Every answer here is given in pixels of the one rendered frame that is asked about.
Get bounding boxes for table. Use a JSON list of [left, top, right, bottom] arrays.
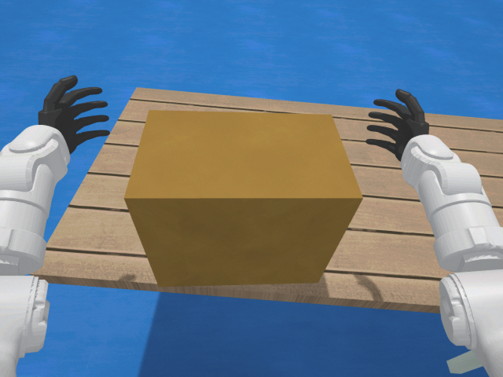
[[30, 87, 503, 374]]

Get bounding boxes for left robot hand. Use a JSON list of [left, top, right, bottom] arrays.
[[39, 75, 110, 154]]

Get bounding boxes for robot left upper arm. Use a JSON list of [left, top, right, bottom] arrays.
[[0, 276, 50, 377]]

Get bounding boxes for robot left forearm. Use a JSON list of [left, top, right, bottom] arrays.
[[0, 125, 70, 276]]

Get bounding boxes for robot right forearm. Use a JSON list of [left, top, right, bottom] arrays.
[[400, 134, 503, 273]]

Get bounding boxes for right robot hand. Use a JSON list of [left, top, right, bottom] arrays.
[[365, 89, 429, 162]]

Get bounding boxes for carton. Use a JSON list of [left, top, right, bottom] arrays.
[[124, 110, 363, 287]]

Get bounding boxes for robot right upper arm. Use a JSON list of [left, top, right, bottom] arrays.
[[439, 269, 503, 377]]

